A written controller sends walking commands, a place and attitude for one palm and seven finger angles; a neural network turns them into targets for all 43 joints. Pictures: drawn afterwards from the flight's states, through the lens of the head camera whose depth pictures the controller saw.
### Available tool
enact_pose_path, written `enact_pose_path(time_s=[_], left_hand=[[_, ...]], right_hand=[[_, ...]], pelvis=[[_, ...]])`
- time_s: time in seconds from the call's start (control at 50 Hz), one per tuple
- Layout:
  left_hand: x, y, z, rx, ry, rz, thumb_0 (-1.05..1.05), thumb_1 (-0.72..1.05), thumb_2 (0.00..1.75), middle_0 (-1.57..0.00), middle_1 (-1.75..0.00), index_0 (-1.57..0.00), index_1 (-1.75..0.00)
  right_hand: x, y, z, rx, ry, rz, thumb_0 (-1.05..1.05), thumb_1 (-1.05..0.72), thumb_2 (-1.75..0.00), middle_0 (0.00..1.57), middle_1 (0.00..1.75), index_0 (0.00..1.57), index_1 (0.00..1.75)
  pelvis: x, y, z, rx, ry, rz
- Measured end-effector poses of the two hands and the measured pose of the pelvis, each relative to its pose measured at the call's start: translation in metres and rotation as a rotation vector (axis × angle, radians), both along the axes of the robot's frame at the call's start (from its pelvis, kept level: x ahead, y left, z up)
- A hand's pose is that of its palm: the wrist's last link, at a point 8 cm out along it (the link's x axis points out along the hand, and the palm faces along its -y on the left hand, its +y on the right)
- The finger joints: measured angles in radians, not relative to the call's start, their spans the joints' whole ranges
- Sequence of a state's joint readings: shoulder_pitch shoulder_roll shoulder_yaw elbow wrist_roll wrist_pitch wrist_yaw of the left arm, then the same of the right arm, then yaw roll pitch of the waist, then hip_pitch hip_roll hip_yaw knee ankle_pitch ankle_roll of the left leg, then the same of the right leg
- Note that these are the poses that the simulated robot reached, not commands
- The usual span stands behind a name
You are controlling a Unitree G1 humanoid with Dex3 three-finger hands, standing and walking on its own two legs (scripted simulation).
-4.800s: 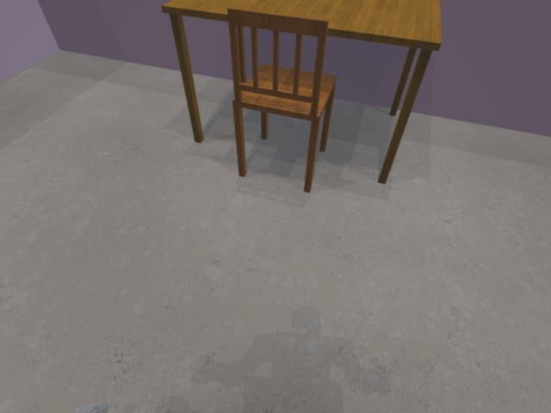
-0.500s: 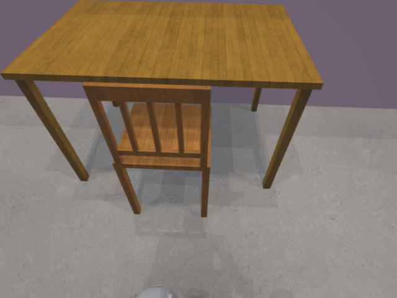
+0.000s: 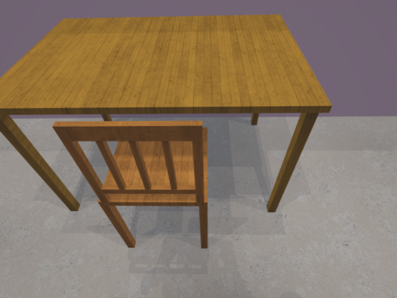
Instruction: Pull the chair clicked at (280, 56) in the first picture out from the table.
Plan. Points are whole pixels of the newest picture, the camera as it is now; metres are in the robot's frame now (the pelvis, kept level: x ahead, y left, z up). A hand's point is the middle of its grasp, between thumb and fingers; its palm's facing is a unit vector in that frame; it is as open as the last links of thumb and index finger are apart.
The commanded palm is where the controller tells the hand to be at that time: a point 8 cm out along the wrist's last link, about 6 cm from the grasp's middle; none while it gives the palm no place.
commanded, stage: come to a stop and stand still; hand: left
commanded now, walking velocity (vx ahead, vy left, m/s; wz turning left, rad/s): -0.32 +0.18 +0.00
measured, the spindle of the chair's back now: (141, 165) +0.49 +0.21 -0.10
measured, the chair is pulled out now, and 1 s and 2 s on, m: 0.00 0.00 0.00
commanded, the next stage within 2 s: none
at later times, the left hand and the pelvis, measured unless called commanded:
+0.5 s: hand out of the picture +0.07 +0.22 -0.17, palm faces +0.09 -0.97 -0.21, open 7.4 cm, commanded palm none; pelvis +0.03 +0.03 +0.01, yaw +1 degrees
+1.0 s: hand out of the picture +0.00 +0.14 -0.16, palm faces +0.04 -0.99 -0.17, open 7.4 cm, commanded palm none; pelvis +0.01 -0.02 +0.01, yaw +1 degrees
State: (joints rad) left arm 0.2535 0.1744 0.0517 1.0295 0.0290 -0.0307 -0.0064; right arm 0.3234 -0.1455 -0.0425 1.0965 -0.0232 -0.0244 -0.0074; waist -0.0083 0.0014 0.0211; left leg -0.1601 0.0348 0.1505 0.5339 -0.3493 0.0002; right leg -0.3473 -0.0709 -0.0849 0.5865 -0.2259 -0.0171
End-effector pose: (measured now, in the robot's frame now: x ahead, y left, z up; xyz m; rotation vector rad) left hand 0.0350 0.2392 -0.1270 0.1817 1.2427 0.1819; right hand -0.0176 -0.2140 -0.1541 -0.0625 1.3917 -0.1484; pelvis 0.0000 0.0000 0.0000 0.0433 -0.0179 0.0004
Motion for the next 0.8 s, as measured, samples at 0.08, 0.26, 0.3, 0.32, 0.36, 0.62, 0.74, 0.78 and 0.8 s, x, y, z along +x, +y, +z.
enact_pose_path(time_s=[0.08, 0.26, 0.3, 0.32, 0.36, 0.62, 0.74, 0.78, 0.8], left_hand=[[0.018, -0.017, 0.002, -0.001, 0.008, 0.014, 0.01, 0.93, 0.89, -0.2, -0.3, -0.2, -0.3], [0.034, -0.012, 0.006, 0.002, 0.054, 0.05, 0.01, 0.93, 0.89, -0.21, -0.3, -0.2, -0.3], [0.035, -0.006, 0.003, -0.003, 0.054, 0.058, 0.01, 0.92, 0.89, -0.21, -0.3, -0.2, -0.3], [0.035, -0.002, 0.001, -0.007, 0.054, 0.06, 0.01, 0.92, 0.89, -0.21, -0.3, -0.2, -0.3], [0.034, 0.007, -0.005, -0.016, 0.055, 0.064, 0.01, 0.91, 0.89, -0.21, -0.3, -0.2, -0.3], [0.001, 0.033, -0.008, -0.037, 0.127, 0.049, 0.01, 0.91, 0.89, -0.2, -0.3, -0.2, -0.3], [-0.019, 0.014, -0.005, -0.025, 0.163, 0.024, 0.01, 0.91, 0.89, -0.2, -0.3, -0.2, -0.3], [-0.025, 0.005, -0.005, -0.017, 0.16, 0.022, 0.01, 0.91, 0.89, -0.2, -0.3, -0.2, -0.3], [-0.028, -0.001, -0.003, -0.019, 0.161, 0.023, 0.01, 0.91, 0.89, -0.2, -0.3, -0.2, -0.3]], right_hand=[[0.022, -0.009, -0.002, 0.001, 0.035, 0.012, 0.01, -0.91, -0.89, 0.2, 0.3, 0.2, 0.29], [0.087, -0.016, 0.012, -0.046, -0.014, 0.055, 0.01, -0.92, -0.89, 0.2, 0.3, 0.2, 0.29], [0.1, -0.016, 0.016, -0.064, -0.038, 0.068, 0.01, -0.92, -0.89, 0.2, 0.3, 0.2, 0.29], [0.106, -0.015, 0.018, -0.074, -0.053, 0.073, 0.01, -0.92, -0.89, 0.2, 0.3, 0.2, 0.29], [0.116, -0.011, 0.021, -0.096, -0.087, 0.081, 0.01, -0.92, -0.89, 0.2, 0.3, 0.2, 0.29], [0.113, 0.02, 0.038, -0.107, -0.169, 0.086, 0.0, -0.91, -0.89, 0.2, 0.3, 0.2, 0.29], [0.082, 0.003, 0.027, -0.078, -0.133, 0.039, 0.0, -0.91, -0.89, 0.2, 0.3, 0.2, 0.3], [0.067, -0.004, 0.019, -0.065, -0.103, 0.022, 0.0, -0.91, -0.89, 0.2, 0.3, 0.2, 0.29], [0.059, -0.008, 0.017, -0.061, -0.084, 0.015, 0.0, -0.91, -0.89, 0.2, 0.3, 0.2, 0.29]], pelvis=[[0.02, -0.008, 0.002, -0.03, 0.002, 0.013], [0.037, -0.004, 0.012, -0.025, 0.006, 0.027], [0.036, 0.001, 0.011, -0.027, 0.003, 0.029], [0.035, 0.005, 0.011, -0.029, 0.002, 0.03], [0.034, 0.012, 0.008, -0.037, -0.001, 0.031], [0.02, 0.029, 0.014, -0.048, 0.013, 0.003], [0.01, 0.015, 0.012, -0.033, 0.018, -0.005], [0.007, 0.008, 0.009, -0.025, 0.012, -0.005], [0.006, 0.005, 0.01, -0.032, 0.006, 0.0]])
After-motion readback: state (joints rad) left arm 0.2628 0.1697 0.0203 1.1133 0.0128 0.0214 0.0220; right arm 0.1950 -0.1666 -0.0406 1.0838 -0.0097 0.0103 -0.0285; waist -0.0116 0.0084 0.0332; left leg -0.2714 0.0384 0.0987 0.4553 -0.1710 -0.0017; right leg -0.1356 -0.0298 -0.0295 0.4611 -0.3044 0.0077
